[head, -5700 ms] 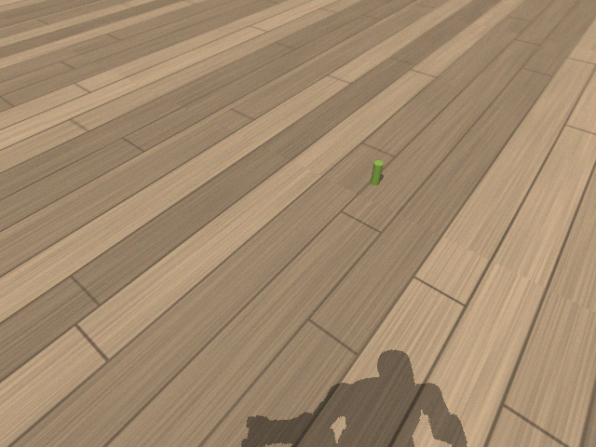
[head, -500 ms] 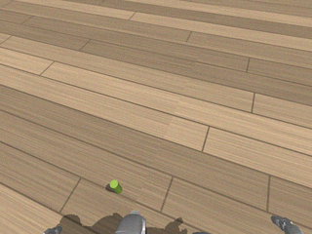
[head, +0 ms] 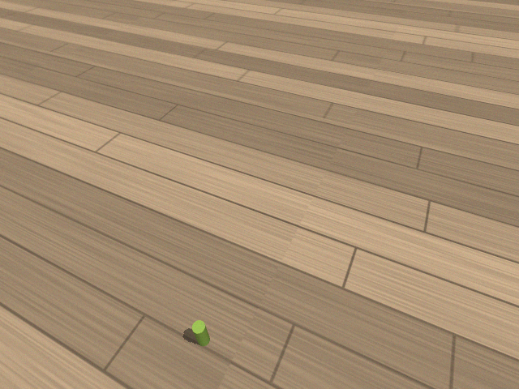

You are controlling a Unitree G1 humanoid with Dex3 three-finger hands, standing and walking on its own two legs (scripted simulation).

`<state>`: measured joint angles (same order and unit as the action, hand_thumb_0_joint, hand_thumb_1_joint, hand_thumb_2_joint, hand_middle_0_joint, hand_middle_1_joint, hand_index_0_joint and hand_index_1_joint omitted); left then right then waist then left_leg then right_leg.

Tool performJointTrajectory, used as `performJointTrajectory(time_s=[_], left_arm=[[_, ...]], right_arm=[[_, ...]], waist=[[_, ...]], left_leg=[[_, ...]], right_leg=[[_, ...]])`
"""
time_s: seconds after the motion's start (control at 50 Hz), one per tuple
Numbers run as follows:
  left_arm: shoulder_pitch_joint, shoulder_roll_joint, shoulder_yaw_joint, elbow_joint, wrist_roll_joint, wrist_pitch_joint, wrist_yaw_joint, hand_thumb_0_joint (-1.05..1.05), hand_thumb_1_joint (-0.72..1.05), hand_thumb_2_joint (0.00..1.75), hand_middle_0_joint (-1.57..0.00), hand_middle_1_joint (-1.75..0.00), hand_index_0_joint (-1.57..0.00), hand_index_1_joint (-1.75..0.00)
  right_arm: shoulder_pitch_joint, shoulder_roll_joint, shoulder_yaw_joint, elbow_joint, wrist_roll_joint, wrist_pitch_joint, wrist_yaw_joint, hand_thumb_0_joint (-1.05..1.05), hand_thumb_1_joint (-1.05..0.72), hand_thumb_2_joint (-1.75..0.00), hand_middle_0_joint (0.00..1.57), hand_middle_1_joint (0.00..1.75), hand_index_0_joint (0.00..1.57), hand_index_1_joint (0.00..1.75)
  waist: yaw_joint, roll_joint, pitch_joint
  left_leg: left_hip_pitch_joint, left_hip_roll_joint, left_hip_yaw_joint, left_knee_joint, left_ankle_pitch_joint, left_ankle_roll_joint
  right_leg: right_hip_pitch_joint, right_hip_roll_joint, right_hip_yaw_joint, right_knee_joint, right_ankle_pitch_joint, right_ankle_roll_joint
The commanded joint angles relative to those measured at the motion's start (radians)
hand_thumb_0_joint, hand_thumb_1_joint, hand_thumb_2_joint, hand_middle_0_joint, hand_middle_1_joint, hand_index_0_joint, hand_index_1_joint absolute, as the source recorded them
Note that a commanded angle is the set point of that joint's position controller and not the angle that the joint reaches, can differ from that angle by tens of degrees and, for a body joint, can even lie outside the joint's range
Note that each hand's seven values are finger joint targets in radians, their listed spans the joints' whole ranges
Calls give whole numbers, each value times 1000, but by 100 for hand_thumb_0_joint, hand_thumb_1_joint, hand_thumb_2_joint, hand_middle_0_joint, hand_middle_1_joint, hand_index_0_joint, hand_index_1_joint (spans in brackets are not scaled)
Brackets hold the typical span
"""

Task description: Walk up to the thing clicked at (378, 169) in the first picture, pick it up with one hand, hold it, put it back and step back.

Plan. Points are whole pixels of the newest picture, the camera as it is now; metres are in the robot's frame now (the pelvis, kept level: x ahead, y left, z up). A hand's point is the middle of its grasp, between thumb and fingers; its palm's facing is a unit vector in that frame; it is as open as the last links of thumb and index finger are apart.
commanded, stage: walk up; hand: left
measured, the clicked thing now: (201, 333) +0.46 +0.24 -0.70
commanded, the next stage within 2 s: stand in 1.12 s
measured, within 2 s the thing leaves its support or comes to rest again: neither
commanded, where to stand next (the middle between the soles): +0.07 -0.01 m, yaw +0 degrees
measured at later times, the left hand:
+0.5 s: hand out of the picture +0.12 +0.27 -0.13, palm faces +0.02 -0.94 -0.35, open 7.4 cm
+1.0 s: hand out of the picture +0.11 +0.26 -0.13, palm faces +0.03 -0.94 -0.34, open 7.4 cm
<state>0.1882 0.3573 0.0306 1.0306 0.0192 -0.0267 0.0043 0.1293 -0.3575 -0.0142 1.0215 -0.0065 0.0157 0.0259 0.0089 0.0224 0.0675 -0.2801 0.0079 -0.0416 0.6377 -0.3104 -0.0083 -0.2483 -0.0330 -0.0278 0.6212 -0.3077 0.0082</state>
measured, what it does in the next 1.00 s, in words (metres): stands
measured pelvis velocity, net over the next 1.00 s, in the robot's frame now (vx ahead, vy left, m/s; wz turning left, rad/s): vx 0.03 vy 0.01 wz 0.03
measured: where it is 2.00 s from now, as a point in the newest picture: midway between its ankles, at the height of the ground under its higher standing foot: outside the picture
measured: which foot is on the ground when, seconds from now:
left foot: down 0.00-1.00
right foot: down 0.00-1.00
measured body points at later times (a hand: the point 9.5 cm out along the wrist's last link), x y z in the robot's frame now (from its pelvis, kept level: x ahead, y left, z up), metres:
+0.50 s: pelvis +0.03 +0.01 +0.02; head +0.04 +0.01 +0.47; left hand +0.12 +0.32 -0.11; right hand +0.12 -0.29 -0.11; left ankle +0.04 +0.13 -0.73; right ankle +0.02 -0.13 -0.73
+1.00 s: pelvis +0.03 +0.01 +0.02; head +0.04 +0.00 +0.47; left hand +0.11 +0.31 -0.11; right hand +0.12 -0.29 -0.11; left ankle +0.04 +0.13 -0.73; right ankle +0.02 -0.13 -0.73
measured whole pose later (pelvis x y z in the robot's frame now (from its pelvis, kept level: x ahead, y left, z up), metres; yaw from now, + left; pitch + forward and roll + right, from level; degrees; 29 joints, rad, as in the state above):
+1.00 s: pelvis +0.03 +0.01 +0.02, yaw +2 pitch -3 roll +0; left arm 0.07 0.34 0.02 1.16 0.01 -0.02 0.00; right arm 0.08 -0.35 -0.01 1.13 -0.01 0.00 0.02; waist 0.00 0.02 0.06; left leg -0.14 -0.01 -0.07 0.38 -0.19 -0.01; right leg -0.09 -0.04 -0.05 0.34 -0.21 0.03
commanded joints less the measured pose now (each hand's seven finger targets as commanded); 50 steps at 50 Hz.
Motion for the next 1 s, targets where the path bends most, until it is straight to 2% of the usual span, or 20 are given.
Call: performJointTrajectory(time_s=[0.0, 0.02, 0.04, 0.08, 0.12, 0.16, 0.18, 0.22, 0.28, 0.32, 0.38, 0.54, 0.68, 0.74, 0.78, 0.98], left_arm=[[-137, 241, 44, -71, 3, -20, 9, 0, 90, 90, -20, -30, -20, -30], [-142, 225, 41, -62, -2, -21, 7, 0, 90, 90, -20, -30, -20, -30], [-121, 214, 39, -46, -3, -22, 4, 0, 90, 90, -20, -30, -20, -30], [-93, 210, 41, -26, -5, -31, 4, 0, 90, 90, -20, -30, -20, -30], [-91, 214, 39, -7, -9, -36, 5, 0, 90, 90, -20, -30, -20, -30], [-124, 215, 36, -4, -12, -33, 5, 0, 90, 90, -20, -30, -20, -30], [-127, 208, 33, 3, -16, -32, 5, 0, 90, 90, -20, -30, -20, -30], [-113, 204, 30, 19, -17, -32, 7, 0, 90, 90, -20, -30, -20, -30], [-128, 210, 27, 25, -18, -33, 9, 0, 90, 90, -20, -30, -20, -30], [-130, 212, 26, 34, -19, -30, 11, 0, 90, 90, -20, -30, -20, -30], [-155, 207, 23, 41, -18, -24, 11, 0, 90, 90, -20, -30, -20, -30], [-172, 204, 23, 58, -15, -19, 12, 0, 90, 90, -20, -30, -20, -30], [-192, 204, 25, 58, -10, -18, 12, 0, 90, 90, -20, -30, -20, -30], [-194, 205, 28, 61, -6, -18, 11, 0, 90, 90, -20, -30, -20, -30], [-200, 204, 28, 57, -6, -18, 10, 0, 90, 90, -20, -30, -20, -30], [-178, 201, 33, 61, -4, -18, 10, 0, 90, 90, -20, -30, -20, -30]], right_arm=[[-12, -219, -53, -26, -4, -23, -5, 0, -90, -90, 20, 30, 20, 30], [-37, -223, -53, -27, -6, -28, -4, 0, -90, -90, 20, 30, 20, 30], [-58, -221, -49, -26, -6, -33, -4, 0, -90, -90, 20, 30, 20, 30], [-74, -213, -37, -22, -6, -42, -6, 0, -90, -90, 20, 30, 20, 30], [-72, -203, -31, -11, -2, -48, -8, 0, -90, -90, 20, 30, 20, 30], [-70, -209, -32, 6, -4, -48, -12, 0, -90, -90, 20, 30, 20, 30], [-69, -212, -31, 14, -5, -50, -14, 0, -90, -90, 20, 30, 20, 30], [-85, -215, -30, 19, -2, -52, -16, 0, -90, -90, 20, 30, 20, 30], [-64, -209, -28, 31, 2, -54, -20, 0, -90, -90, 20, 30, 20, 30], [-75, -209, -32, 33, 5, -51, -23, 0, -90, -90, 20, 30, 20, 30], [-76, -209, -36, 43, 5, -46, -26, 0, -90, -90, 20, 30, 20, 30], [-95, -201, -38, 47, 5, -42, -26, 0, -90, -90, 20, 30, 20, 30], [-108, -204, -38, 45, 1, -38, -24, 0, -90, -90, 20, 30, 20, 30], [-104, -199, -36, 44, 1, -38, -23, 0, -90, -90, 20, 30, 20, 30], [-108, -199, -35, 44, 1, -36, -23, 0, -90, -90, 20, 30, 20, 30], [-96, -193, -34, 49, -1, -35, -24, 0, -90, -90, 20, 30, 20, 30]], waist=[[-40, -45, 46], [-30, -36, 48], [-12, -24, 45], [5, -32, -24], [6, -26, -67], [-5, 4, -61], [-2, 24, -60], [8, 38, -82], [0, 24, -136], [0, 21, -144], [-6, 10, -135], [-4, -21, -129], [-10, -14, -108], [-11, -20, -113], [-11, -14, -98], [-10, -16, -114]], left_leg=[[69, 52, -105, -205, -181, 46], [6, 74, -153, -248, -190, 59], [-35, 89, -173, -280, -209, 63], [-42, 94, -160, -283, -101, 60], [-7, 79, -131, -260, 4, 52], [6, 83, -130, -289, 0, 44], [7, 93, -142, -301, 30, 43], [33, 106, -137, -290, 160, 48], [84, 100, -103, -262, 332, 42], [107, 100, -96, -258, 371, 41], [98, 103, -96, -277, 350, 41], [133, 101, -86, -288, 408, 38], [125, 90, -81, -307, 333, 35], [129, 94, -82, -308, 337, 35], [110, 87, -83, -320, 298, 31], [117, 82, -90, -320, 276, 33]], right_leg=[[-204, -105, 187, -310, -387, -69], [-138, -57, 131, -269, -264, -51], [-86, -45, 109, -247, -196, -47], [49, -53, 112, -246, -67, -49], [88, -74, 130, -267, -19, -51], [77, -73, 118, -267, -6, -47], [91, -64, 98, -254, 26, -44], [121, -65, 81, -259, 118, -38], [174, -85, 81, -256, 246, -32], [177, -87, 70, -263, 275, -28], [189, -87, 59, -270, 259, -29], [202, -97, 50, -284, 297, -21], [193, -96, 52, -308, 255, -16], [204, -96, 50, -315, 249, -17], [204, -96, 53, -323, 228, -15], [218, -94, 50, -334, 200, -18]])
